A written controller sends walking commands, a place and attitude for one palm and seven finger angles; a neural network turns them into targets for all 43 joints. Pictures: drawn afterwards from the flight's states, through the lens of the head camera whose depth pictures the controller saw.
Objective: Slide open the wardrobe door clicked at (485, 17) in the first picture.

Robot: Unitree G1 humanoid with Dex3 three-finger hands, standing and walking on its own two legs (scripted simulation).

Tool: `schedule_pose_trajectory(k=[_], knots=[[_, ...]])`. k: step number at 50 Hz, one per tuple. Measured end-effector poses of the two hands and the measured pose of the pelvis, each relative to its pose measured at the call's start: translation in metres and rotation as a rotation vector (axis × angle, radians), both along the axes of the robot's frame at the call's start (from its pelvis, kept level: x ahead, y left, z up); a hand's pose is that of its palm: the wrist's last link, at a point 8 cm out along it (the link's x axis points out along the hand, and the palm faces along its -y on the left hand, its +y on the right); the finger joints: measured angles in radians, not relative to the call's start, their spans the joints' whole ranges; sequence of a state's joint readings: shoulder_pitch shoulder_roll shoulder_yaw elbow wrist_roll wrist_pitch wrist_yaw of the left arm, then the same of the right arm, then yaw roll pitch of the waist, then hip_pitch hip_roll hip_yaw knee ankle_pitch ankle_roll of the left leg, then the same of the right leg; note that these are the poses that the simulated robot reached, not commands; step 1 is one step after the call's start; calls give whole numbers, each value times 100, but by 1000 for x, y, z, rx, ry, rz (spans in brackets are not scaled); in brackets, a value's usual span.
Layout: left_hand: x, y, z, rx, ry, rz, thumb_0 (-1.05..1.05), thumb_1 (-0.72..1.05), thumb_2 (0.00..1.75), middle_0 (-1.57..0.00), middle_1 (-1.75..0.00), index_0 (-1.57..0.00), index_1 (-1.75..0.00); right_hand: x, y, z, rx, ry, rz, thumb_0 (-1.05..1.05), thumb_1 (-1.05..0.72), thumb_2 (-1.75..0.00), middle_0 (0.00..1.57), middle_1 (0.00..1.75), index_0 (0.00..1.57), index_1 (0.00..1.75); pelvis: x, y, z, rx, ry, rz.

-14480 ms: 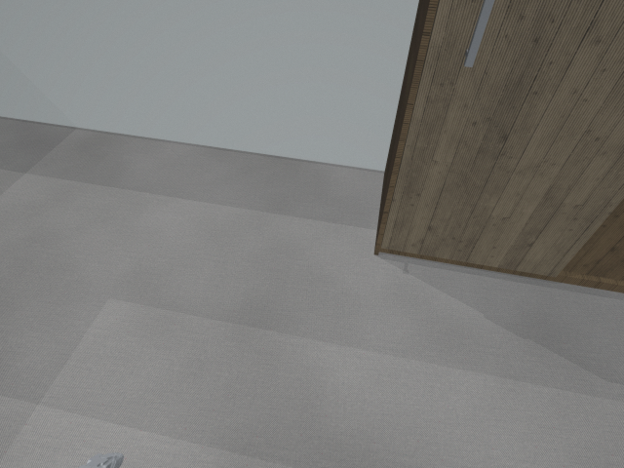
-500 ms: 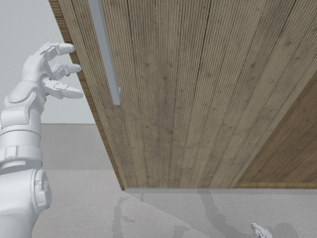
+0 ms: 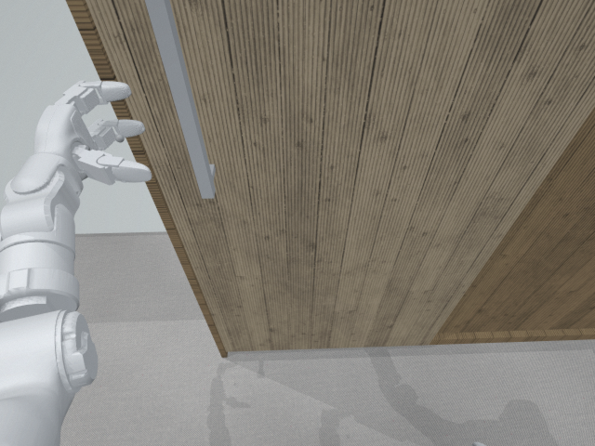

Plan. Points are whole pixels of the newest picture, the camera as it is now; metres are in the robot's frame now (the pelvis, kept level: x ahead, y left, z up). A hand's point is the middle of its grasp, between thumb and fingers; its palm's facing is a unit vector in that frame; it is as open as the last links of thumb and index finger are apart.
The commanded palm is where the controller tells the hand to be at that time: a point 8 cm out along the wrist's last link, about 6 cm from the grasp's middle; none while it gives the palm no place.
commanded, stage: move the hooked fingers beside the handle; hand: left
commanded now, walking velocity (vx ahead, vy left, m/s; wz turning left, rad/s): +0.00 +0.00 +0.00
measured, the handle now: (185, 87) +0.49 +0.15 +0.24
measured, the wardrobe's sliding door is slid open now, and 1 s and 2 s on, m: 0.00 0.00 0.00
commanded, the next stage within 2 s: feel for the door with the fingertips in 0.44 s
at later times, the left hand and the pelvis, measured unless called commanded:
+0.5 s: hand (124, 133) +0.44 +0.21 +0.21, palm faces +0.05 -1.00 -0.01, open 14.0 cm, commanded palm +0.41 +0.26 +0.21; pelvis -0.01 -0.01 +0.00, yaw +1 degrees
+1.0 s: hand (164, 132) +0.44 +0.17 +0.21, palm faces +0.03 -1.00 +0.01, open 14.0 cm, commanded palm +0.42 +0.23 +0.21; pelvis -0.01 -0.01 +0.00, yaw +0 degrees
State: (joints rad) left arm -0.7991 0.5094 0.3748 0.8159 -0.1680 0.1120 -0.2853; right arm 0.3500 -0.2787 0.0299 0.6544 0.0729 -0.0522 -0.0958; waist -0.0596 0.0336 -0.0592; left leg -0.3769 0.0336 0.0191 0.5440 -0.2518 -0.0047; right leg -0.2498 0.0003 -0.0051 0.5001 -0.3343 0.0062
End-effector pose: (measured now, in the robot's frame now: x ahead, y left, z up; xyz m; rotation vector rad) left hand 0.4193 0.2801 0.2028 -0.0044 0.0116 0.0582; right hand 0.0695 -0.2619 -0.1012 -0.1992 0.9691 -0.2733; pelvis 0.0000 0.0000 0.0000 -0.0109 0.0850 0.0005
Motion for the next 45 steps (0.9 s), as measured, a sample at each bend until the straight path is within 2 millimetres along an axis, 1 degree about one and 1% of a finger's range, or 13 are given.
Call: schedule_pose_trajectory(k=[3, 8, 12, 15, 19, 23, 28, 33, 38, 45], knots=[[-2, -1, 3, 10, -18, -1, -1, -50, 30, -30, -120, -30, -120, 6, 0, 2, -2, -19, 9, 1, -90, -90, 21, 30, 20, 30, 0, 0, 0, -1, -3, 4], [-4, -9, 10, 3, -27, -18, -1, -50, 30, -30, -120, -30, -120, 19, 2, 4, 0, -51, 33, 1, -90, -90, 21, 30, 20, 30, -2, -1, 0, -1, -9, 11], [-6, -13, 10, -2, -13, -14, -1, -50, 30, -30, -120, -30, -120, 27, 3, 5, 7, -78, 43, 1, -90, -90, 21, 30, 20, 30, -3, -2, 0, 1, -11, 11], [-8, -12, 7, -1, -2, -2, -1, -50, 30, -30, -120, -30, -120, 30, 4, 6, 11, -90, 44, 1, -90, -90, 21, 30, 20, 30, -4, -3, 0, 2, -14, 9], [-9, -10, 5, 9, 6, 10, -1, -50, 30, -30, -120, -30, -120, 28, 3, 6, 7, -85, 46, 1, -90, -90, 21, 30, 20, 30, -6, -4, 0, 1, -15, 14], [-8, -10, 9, 15, -12, 4, -1, -50, 30, -30, -120, -30, -120, 22, 0, 4, 0, -61, 46, 0, -90, -90, 21, 30, 20, 30, -7, -5, -1, 0, -15, 20], [-6, -16, 15, 9, -34, -15, -1, -50, 30, -30, -120, -30, -120, 12, -3, 0, 2, -36, 34, 1, -90, -90, 21, 30, 20, 30, -6, -6, 0, 1, -15, 16], [-5, -26, 10, 8, -7, -25, -1, -50, 30, -30, -120, -30, -120, 6, -4, -2, 8, -24, 23, 1, -90, -90, 21, 30, 20, 30, -6, -6, 0, 2, -16, 14], [-2, -37, 6, -2, -9, -25, -1, -50, 30, -30, -120, -30, -120, 5, -3, -2, 10, -25, 21, 1, -90, -90, 21, 30, 20, 30, -7, -6, 0, 3, -17, 12], [0, -50, 7, 8, -22, -23, -1, -50, 30, -30, -120, -30, -120, 10, -1, 0, 19, -46, 23, 1, -90, -90, 21, 30, 20, 30, -6, -7, 0, 4, -20, 8]])
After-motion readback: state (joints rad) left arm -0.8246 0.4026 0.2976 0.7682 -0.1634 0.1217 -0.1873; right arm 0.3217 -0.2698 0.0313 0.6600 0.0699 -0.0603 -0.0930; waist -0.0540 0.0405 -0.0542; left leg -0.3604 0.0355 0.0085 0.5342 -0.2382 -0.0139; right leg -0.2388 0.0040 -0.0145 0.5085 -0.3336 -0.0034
